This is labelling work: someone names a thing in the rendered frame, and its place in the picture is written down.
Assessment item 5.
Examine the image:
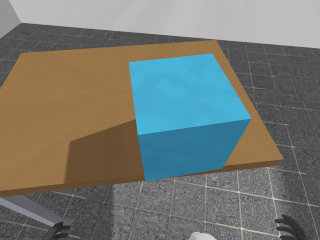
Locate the table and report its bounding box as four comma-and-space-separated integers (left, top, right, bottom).
0, 40, 284, 231

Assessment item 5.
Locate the carton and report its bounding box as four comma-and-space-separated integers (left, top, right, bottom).
129, 53, 252, 182

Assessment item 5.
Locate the robot right hand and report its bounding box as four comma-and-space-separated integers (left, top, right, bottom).
274, 214, 313, 240

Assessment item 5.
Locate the robot left hand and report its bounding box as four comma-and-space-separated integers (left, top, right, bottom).
42, 221, 70, 240

